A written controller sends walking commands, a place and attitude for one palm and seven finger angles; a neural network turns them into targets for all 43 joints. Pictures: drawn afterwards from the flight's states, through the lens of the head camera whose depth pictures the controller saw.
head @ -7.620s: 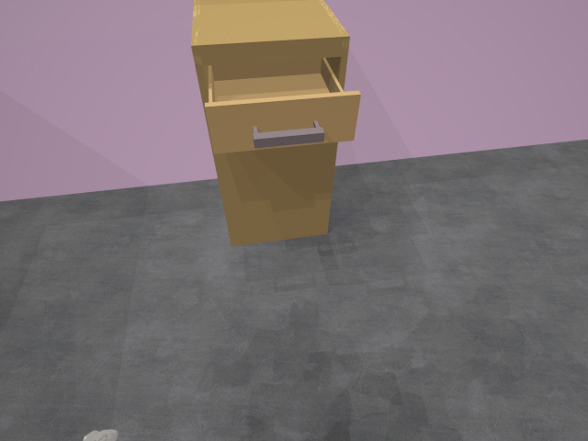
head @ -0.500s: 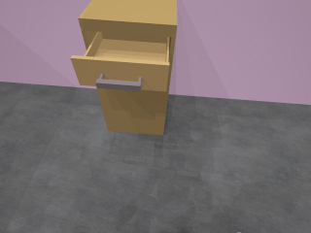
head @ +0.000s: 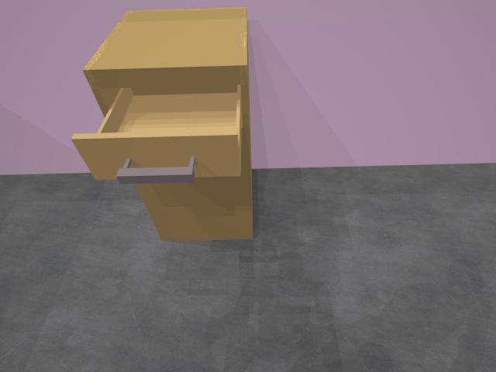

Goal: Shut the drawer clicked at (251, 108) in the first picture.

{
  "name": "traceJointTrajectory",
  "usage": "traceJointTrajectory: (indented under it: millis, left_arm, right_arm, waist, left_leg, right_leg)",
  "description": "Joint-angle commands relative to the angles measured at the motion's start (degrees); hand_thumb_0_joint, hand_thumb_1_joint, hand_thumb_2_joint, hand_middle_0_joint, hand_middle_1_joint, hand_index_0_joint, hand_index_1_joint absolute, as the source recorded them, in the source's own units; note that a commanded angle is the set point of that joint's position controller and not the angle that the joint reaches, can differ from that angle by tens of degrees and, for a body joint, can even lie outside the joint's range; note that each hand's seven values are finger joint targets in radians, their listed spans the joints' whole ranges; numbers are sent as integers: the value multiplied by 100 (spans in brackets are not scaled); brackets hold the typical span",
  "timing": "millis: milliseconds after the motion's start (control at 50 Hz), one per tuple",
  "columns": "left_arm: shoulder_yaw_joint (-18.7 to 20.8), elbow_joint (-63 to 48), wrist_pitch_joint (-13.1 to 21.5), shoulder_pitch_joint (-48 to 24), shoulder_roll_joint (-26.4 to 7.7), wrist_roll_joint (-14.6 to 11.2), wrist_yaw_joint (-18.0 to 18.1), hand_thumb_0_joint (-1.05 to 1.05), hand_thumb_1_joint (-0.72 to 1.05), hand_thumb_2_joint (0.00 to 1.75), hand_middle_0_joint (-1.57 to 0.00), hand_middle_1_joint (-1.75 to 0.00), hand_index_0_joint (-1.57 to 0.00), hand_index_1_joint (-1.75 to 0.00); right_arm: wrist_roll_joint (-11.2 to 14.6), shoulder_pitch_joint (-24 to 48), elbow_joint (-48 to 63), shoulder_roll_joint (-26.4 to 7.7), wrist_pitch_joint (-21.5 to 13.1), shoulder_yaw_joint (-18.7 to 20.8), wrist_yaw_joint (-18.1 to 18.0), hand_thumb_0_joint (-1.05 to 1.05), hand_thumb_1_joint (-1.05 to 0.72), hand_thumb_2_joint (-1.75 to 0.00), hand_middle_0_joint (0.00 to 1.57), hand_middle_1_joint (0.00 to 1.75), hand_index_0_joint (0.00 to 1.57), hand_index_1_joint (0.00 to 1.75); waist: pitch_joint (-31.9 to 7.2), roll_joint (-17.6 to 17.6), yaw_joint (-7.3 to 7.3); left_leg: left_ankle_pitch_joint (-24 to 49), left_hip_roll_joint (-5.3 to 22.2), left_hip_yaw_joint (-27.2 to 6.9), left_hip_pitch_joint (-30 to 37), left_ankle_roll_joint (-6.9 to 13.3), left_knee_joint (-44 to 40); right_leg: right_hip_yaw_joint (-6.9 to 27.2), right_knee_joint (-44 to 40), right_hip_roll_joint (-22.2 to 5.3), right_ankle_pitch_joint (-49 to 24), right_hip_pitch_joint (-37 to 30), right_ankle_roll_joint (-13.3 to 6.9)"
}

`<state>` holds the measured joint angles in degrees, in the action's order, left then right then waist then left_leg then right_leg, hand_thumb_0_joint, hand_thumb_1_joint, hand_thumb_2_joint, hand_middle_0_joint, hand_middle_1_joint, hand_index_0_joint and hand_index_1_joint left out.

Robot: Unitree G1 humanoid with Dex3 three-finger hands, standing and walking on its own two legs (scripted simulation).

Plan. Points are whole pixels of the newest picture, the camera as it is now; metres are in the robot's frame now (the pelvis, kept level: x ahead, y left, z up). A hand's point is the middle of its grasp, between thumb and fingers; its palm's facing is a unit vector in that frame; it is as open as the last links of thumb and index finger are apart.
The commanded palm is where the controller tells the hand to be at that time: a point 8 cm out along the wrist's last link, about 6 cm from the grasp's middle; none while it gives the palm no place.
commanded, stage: take the last steps up to it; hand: left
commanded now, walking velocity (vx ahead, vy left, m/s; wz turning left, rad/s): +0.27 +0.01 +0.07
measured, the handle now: (158, 168) +0.57 +0.23 -0.03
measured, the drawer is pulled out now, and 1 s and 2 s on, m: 0.22 0.22 0.22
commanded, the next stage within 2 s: come to a stop and stand still in 0.38 s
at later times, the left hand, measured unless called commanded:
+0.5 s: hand out of the picture +0.06 +0.13 -0.16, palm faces +0.17 -0.98 -0.14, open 7.3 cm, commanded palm none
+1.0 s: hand (171, 348) +0.20 +0.16 -0.16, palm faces +0.07 -0.95 -0.29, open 7.4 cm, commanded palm none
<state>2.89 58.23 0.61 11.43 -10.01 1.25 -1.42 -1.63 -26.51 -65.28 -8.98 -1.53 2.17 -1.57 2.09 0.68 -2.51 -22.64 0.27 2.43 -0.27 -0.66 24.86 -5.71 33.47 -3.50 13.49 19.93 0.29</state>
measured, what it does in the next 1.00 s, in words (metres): walks ahead: left foot, then right foot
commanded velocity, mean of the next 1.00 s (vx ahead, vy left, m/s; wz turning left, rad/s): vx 0.02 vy -0.01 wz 0.03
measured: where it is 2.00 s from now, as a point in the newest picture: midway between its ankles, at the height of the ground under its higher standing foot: outside the picture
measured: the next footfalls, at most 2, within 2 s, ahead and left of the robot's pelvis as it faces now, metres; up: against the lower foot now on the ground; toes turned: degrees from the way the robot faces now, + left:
left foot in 0.54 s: +0.24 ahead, +0.13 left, +0.00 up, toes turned +4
right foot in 0.96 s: +0.22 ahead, -0.12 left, +0.00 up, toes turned -7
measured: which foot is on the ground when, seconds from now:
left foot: down 0.00-0.00, up 0.02-0.52, down 0.54-1.00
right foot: down 0.00-0.56, up 0.58-0.94, down 0.96-1.00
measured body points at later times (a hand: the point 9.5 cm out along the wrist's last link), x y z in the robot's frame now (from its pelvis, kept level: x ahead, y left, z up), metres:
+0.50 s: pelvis +0.14 -0.01 +0.01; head +0.15 -0.01 +0.46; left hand +0.05 +0.18 -0.14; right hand +0.25 -0.23 -0.14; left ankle +0.21 +0.12 -0.70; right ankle +0.07 -0.10 -0.73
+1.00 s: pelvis +0.16 -0.04 +0.00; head +0.16 -0.07 +0.45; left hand +0.20 +0.21 -0.14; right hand +0.24 -0.28 -0.16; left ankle +0.21 +0.11 -0.73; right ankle +0.16 -0.15 -0.73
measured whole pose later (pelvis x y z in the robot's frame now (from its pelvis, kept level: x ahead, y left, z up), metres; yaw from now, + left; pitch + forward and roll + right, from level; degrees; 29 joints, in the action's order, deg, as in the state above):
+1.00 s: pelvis +0.16 -0.04 +0.00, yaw +1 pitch -2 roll +1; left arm 2.2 57.9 -0.6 13.1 -10.9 1.4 2.2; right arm -0.7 -8.7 -59.1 -10.5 2.7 3.7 -1.3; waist 2.4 1.5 0.2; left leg -16.2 4.0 4.5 -18.1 -1.7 33.3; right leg -2.5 34.8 -2.3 17.8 14.4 -0.1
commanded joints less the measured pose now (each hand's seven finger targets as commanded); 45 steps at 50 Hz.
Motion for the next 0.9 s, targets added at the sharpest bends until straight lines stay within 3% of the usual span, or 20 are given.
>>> traceJointTrajectory:
  millis: [0, 20, 40, 60, 100, 140, 320, 420, 460, 480, 500, 520, 540, 560, 600, 640, 660, 760, 840, 880]
  left_arm:
    - [322, 347, 271, 2228, -1460, -65, 148, 0, 90, 90, -20, -30, -20, -30]
    - [304, 268, 254, 1770, -1325, -79, 169, 0, 90, 90, -20, -30, -20, -30]
    - [241, 130, 240, 1213, -1057, -69, 203, 0, 90, 90, -20, -30, -20, -30]
    - [183, 41, 245, 881, -806, -64, 237, 0, 90, 90, -20, -30, -20, -30]
    - [51, 6, 327, 606, -427, -41, 250, 0, 90, 90, -20, -30, -20, -30]
    - [23, 60, 366, 707, -267, -30, 258, 0, 90, 90, -20, -30, -20, -30]
    - [-18, 381, 463, 1389, -407, -21, 266, 0, 90, 90, -20, -30, -20, -30]
    - [17, 574, 377, 1680, -479, 18, 309, 0, 90, 90, -20, -30, -20, -30]
    - [25, 630, 329, 1681, -458, 17, 325, 0, 90, 90, -20, -30, -20, -30]
    - [-1, 632, 301, 1550, -390, -5, 346, 0, 90, 90, -20, -30, -20, -30]
    - [-61, 645, 262, 1542, -249, -34, 374, 0, 90, 90, -20, -30, -20, -30]
    - [-140, 630, 245, 1739, -28, -100, 405, 0, 90, 90, -20, -30, -20, -30]
    - [-194, 643, 226, 1963, 175, -123, 463, 0, 90, 90, -20, -30, -20, -30]
    - [-188, 684, 116, 2055, 40, -146, 490, 0, 90, 90, -20, -30, -20, -30]
    - [-133, 702, -56, 1655, -55, -101, 515, 0, 90, 90, -20, -30, -20, -30]
    - [-87, 612, -183, 1462, -99, -65, 471, 0, 90, 90, -20, -30, -20, -30]
    - [-71, 575, -217, 1449, -139, -66, 448, 0, 90, 90, -20, -30, -20, -30]
    - [64, 163, -353, 1186, -169, -15, 394, 0, 90, 90, -20, -30, -20, -30]
    - [27, -18, -278, 1009, -141, -19, 366, 0, 90, 90, -20, -30, -20, -30]
    - [19, 1, -197, 1145, -213, -8, 356, 0, 90, 90, -20, -30, -20, -30]
  right_arm:
    - [107, 253, 594, -584, -177, 59, 59, 0, -90, -90, 20, 30, 20, 30]
    - [96, 632, 599, -602, -133, 132, 87, 0, -90, -90, 20, 30, 20, 30]
    - [74, 783, 619, -523, -104, 171, 105, 0, -90, -90, 20, 30, 20, 30]
    - [43, 735, 571, -424, -58, 168, 129, 0, -90, -90, 20, 30, 20, 30]
    - [3, 382, 407, -193, 28, 130, 162, 0, -90, -90, 20, 30, 20, 30]
    - [-16, 222, 351, -134, 105, 138, 166, 0, -90, -90, 20, 30, 20, 30]
    - [39, 1447, 773, -187, 55, 103, 256, 0, -90, -90, 20, 30, 20, 30]
    - [54, 2006, 937, -151, -25, 47, 263, 0, -90, -90, 20, 30, 20, 30]
    - [54, 1877, 912, -169, -64, 27, 219, 0, -90, -90, 20, 30, 20, 30]
    - [41, 1523, 764, -175, -90, -3, 152, 0, -90, -90, 20, 30, 20, 30]
    - [18, 1017, 571, -314, -140, -4, 77, 0, -90, -90, 20, 30, 20, 30]
    - [-6, 573, 464, -693, -165, 43, -3, 0, -90, -90, 20, 30, 20, 30]
    - [67, 349, 392, -854, -115, 68, -35, 0, -90, -90, 20, 30, 20, 30]
    - [161, 673, 420, -950, -79, -22, -121, 0, -90, -90, 20, 30, 20, 30]
    - [150, 1308, 508, -746, 10, -45, -206, 0, -90, -90, 20, 30, 20, 30]
    - [140, 1556, 574, -662, 95, 0, -207, 0, -90, -90, 20, 30, 20, 30]
    - [142, 1684, 611, -717, 115, 39, -198, 0, -90, -90, 20, 30, 20, 30]
    - [76, 1869, 864, -791, 207, 196, -130, 0, -90, -90, 20, 30, 20, 30]
    - [28, 1953, 930, -853, 242, 255, -31, 0, -90, -90, 20, 30, 20, 30]
    - [48, 1875, 913, -853, 257, 258, -1, 0, -90, -90, 20, 30, 20, 30]
  waist:
    - [-809, -1745, 1011]
    - [-357, -1242, 942]
    - [191, -628, 712]
    - [329, -246, 528]
    - [412, -492, 213]
    - [370, -734, 116]
    - [371, -635, 351]
    - [404, -715, 546]
    - [339, -768, 449]
    - [198, -717, 252]
    - [-212, -426, 85]
    - [-817, 237, 2]
    - [-1149, 819, 85]
    - [-1143, 1040, 278]
    - [-364, 865, 310]
    - [-54, 598, 333]
    - [-56, 393, 385]
    - [-308, 690, 389]
    - [-298, 1079, 366]
    - [-319, 774, 456]
  left_leg:
    - [-1167, -6, -44, -3242, 341, 3763]
    - [-817, 234, -402, -3452, 375, 4455]
    - [-226, 444, -462, -3640, 357, 4698]
    - [168, 567, -463, -3487, 317, 4611]
    - [762, 651, -340, -3115, 158, 4251]
    - [999, 636, -197, -2994, 36, 3970]
    - [1209, 599, 62, -3300, -76, 2370]
    - [825, 345, 241, -2722, 97, 1436]
    - [855, 220, 297, -2168, 177, 912]
    - [1291, 54, 367, -1587, 184, 329]
    - [2810, 269, 192, -634, 238, -66]
    - [5494, 1278, -637, 702, 618, 372]
    - [7802, 2112, -1080, 1078, 1092, 267]
    - [8455, 2382, -1201, 597, 1302, 118]
    - [7060, 2082, -913, -370, 1226, -300]
    - [5911, 1901, -761, -837, 1151, -539]
    - [5543, 1895, -704, -935, 1156, -568]
    - [3943, 1756, -515, -1299, 1127, -649]
    - [2444, 1607, -602, -1453, 986, -706]
    - [1862, 1407, -549, -1606, 758, -397]
  right_leg:
    - [3449, -2126, -2269, 736, -2961, -1082]
    - [3508, -2423, -2248, 1669, -2179, -1181]
    - [3141, -2546, -2132, 2144, -1511, -1167]
    - [2601, -2546, -1931, 1800, -1103, -1088]
    - [1359, -2562, -1403, 381, -647, -787]
    - [840, -2575, -1182, -277, -551, -734]
    - [586, -2247, -1209, -2227, -1496, -924]
    - [609, -1871, -1314, -2831, -1729, -928]
    - [576, -1461, -1223, -3208, -1692, -850]
    - [338, -938, -961, -3696, -1659, -671]
    - [216, -89, -672, -3661, -1444, -405]
    - [-8, 705, -271, -2045, -470, -132]
    - [56, 1439, 35, 1345, -178, -25]
    - [505, 1832, -1, 2366, -313, 99]
    - [734, 1844, -131, 2041, -275, 157]
    - [636, 1884, -155, 1686, -215, 181]
    - [594, 1928, -143, 1583, -195, 191]
    - [547, 2267, -14, 1308, -26, 185]
    - [292, 1139, 23, 1066, -370, 123]
    - [189, 5, 82, 446, -869, 132]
